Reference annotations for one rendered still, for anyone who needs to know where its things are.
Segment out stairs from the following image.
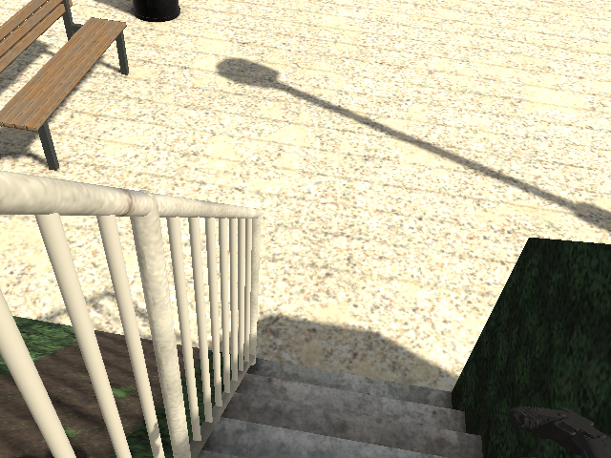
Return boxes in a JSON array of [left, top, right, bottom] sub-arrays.
[[197, 358, 483, 458]]

